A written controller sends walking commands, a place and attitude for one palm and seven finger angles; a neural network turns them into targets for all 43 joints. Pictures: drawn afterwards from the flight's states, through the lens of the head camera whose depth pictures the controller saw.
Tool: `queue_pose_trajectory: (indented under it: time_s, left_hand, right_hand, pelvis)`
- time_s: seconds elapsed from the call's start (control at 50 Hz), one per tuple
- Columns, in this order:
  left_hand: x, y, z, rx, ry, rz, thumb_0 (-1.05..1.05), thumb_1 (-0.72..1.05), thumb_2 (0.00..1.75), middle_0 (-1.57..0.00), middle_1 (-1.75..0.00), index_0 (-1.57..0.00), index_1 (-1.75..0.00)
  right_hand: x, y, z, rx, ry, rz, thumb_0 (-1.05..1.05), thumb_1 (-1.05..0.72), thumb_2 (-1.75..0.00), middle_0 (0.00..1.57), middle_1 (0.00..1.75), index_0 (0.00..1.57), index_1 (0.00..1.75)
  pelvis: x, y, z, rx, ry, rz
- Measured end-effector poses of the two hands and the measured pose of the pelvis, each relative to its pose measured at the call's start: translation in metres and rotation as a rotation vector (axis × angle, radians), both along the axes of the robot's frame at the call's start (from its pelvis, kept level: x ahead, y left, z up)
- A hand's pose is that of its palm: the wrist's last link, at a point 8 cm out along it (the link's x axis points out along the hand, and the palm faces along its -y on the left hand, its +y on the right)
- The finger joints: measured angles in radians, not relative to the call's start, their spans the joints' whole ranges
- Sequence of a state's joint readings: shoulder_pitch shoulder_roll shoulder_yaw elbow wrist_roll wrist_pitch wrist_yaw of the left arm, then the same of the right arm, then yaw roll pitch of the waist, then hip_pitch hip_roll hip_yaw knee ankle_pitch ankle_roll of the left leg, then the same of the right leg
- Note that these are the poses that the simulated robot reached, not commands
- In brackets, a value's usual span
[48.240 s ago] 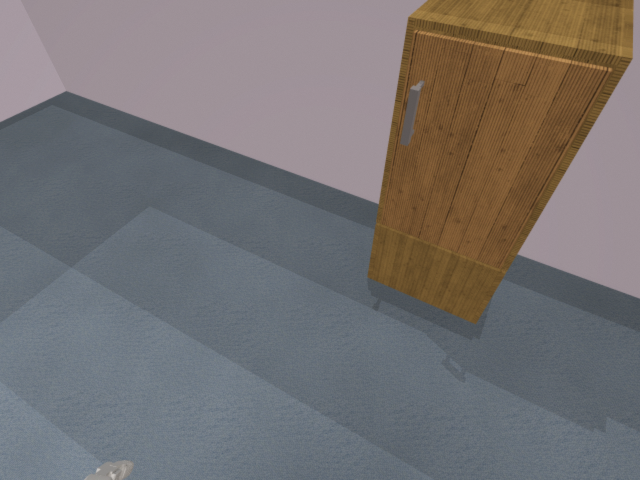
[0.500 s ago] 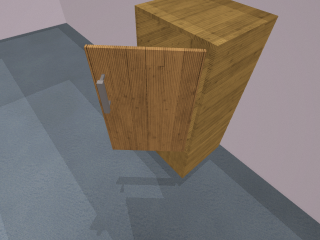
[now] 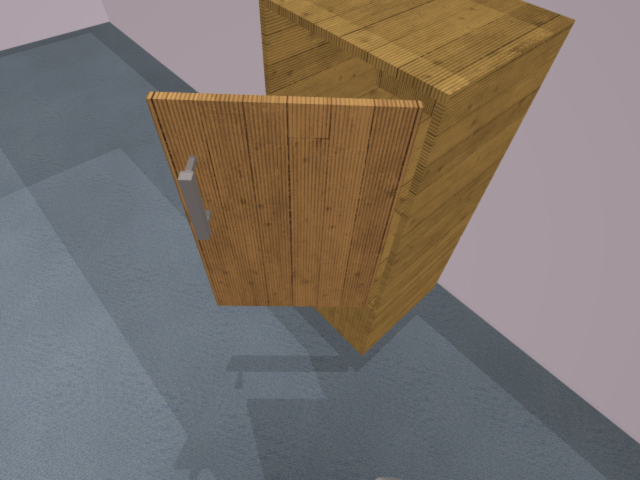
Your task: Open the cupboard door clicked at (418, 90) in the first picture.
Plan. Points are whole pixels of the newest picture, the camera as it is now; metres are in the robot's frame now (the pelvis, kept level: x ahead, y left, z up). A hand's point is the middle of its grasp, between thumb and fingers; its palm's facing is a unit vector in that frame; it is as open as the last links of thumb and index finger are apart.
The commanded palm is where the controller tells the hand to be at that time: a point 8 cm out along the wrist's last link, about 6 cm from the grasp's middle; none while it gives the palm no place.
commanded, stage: come to a stop and stand still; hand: left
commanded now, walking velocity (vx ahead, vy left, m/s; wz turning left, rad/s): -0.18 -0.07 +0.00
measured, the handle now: (198, 199) +0.53 +0.23 -0.01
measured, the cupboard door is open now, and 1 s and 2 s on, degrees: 48 48 48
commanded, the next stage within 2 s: look again from close up in 0.76 s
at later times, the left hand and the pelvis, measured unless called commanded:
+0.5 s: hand out of the picture +0.05 +0.18 -0.19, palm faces +0.06 -0.98 -0.18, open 7.3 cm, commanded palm none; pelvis -0.02 +0.00 -0.01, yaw +1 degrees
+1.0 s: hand out of the picture -0.04 +0.14 -0.17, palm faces +0.00 -0.98 -0.20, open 7.4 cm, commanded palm none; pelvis -0.03 -0.02 +0.00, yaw +1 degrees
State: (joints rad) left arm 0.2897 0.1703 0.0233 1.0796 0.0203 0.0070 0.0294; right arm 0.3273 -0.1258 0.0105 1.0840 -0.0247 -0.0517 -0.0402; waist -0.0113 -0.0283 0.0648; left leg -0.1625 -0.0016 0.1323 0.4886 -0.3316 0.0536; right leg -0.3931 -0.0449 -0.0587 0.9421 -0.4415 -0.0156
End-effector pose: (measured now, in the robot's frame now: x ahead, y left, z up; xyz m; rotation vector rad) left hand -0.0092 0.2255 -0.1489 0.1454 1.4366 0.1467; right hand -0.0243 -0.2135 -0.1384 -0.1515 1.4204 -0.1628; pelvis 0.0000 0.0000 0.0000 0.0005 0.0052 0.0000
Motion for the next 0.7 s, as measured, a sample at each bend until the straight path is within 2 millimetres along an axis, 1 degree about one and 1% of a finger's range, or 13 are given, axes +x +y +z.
queue_pose_trajectory:
  time_s: [0.06,0.14,0.2,0.24,0.28,0.36,0.42,0.46,0.5,0.58,0.64,0.7]
  left_hand:
    - [0.037,-0.002,0.005,0.02,-0.077,-0.017,0.01,0.92,0.9,-0.2,-0.3,-0.19,-0.29]
    - [0.076,-0.006,0.007,0.055,-0.163,-0.045,0.01,0.93,0.9,-0.2,-0.3,-0.19,-0.29]
    - [0.092,-0.013,0.009,0.067,-0.204,-0.066,0.01,0.92,0.9,-0.2,-0.3,-0.19,-0.29]
    - [0.097,-0.018,0.01,0.064,-0.227,-0.068,0.0,0.92,0.9,-0.2,-0.3,-0.19,-0.29]
    - [0.097,-0.022,0.01,0.054,-0.245,-0.06,0.0,0.92,0.9,-0.2,-0.3,-0.2,-0.29]
    - [0.087,-0.024,0.008,0.025,-0.263,-0.035,0.0,0.92,0.9,-0.2,-0.3,-0.2,-0.3]
    - [0.073,-0.014,0.003,0.013,-0.263,-0.019,0.0,0.92,0.9,-0.2,-0.3,-0.2,-0.3]
    - [0.061,-0.005,-0.005,0.004,-0.251,-0.008,0.0,0.92,0.9,-0.2,-0.3,-0.2,-0.3]
    - [0.048,0.003,-0.009,-0.002,-0.223,0.006,0.0,0.92,0.9,-0.2,-0.3,-0.2,-0.3]
    - [0.022,0.012,-0.002,-0.006,-0.177,0.025,0.0,0.92,0.9,-0.2,-0.3,-0.2,-0.29]
    - [0.003,0.013,0.002,-0.009,-0.145,0.035,0.0,0.91,0.9,-0.2,-0.3,-0.19,-0.29]
    - [-0.014,0.009,0.005,-0.009,-0.093,0.03,0.01,0.91,0.9,-0.2,-0.3,-0.19,-0.29]
  right_hand:
    - [-0.005,0.003,-0.003,0.029,0.048,-0.008,0.01,-0.91,-0.9,0.2,0.3,0.2,0.3]
    - [0.0,-0.003,-0.015,0.057,0.064,-0.034,0.01,-0.91,-0.9,0.21,0.3,0.2,0.3]
    - [0.012,-0.014,-0.023,0.058,0.043,-0.056,0.01,-0.91,-0.9,0.21,0.3,0.2,0.3]
    - [0.022,-0.021,-0.023,0.047,0.023,-0.05,0.01,-0.91,-0.9,0.21,0.3,0.2,0.3]
    - [0.033,-0.027,-0.021,0.034,-0.004,-0.034,0.01,-0.91,-0.9,0.21,0.3,0.2,0.3]
    - [0.053,-0.034,-0.01,-0.002,-0.074,0.003,0.01,-0.92,-0.9,0.2,0.3,0.2,0.3]
    - [0.062,-0.033,-0.002,-0.031,-0.134,0.026,0.01,-0.92,-0.9,0.2,0.3,0.2,0.3]
    - [0.062,-0.03,0.0,-0.051,-0.175,0.033,0.01,-0.92,-0.9,0.2,0.3,0.2,0.3]
    - [0.056,-0.023,0.005,-0.059,-0.189,0.035,0.01,-0.92,-0.9,0.2,0.3,0.2,0.3]
    - [0.036,-0.008,0.012,-0.048,-0.163,0.048,0.01,-0.92,-0.9,0.2,0.3,0.2,0.3]
    - [0.022,-0.005,0.012,-0.038,-0.127,0.047,0.01,-0.93,-0.9,0.2,0.3,0.2,0.3]
    - [0.008,-0.004,0.009,-0.019,-0.096,0.032,0.01,-0.93,-0.9,0.21,0.3,0.2,0.3]
  pelvis:
    - [0.004,-0.005,0.001,0.006,-0.003,0.004]
    - [0.012,-0.017,-0.006,0.023,-0.011,0.0]
    - [0.014,-0.024,-0.01,0.013,-0.008,0.007]
    - [0.011,-0.025,-0.01,0.012,-0.007,0.017]
    - [0.006,-0.025,-0.008,0.013,-0.008,0.02]
    - [-0.005,-0.021,-0.006,0.016,-0.005,0.022]
    - [-0.014,-0.014,-0.007,0.015,-0.005,0.02]
    - [-0.019,-0.007,-0.011,0.003,-0.01,0.02]
    - [-0.024,-0.002,-0.01,0.009,-0.022,0.018]
    - [-0.026,0.004,-0.001,-0.003,-0.026,0.025]
    - [-0.027,0.006,0.004,-0.006,-0.018,0.026]
    - [-0.028,0.004,0.006,0.0,-0.008,0.02]
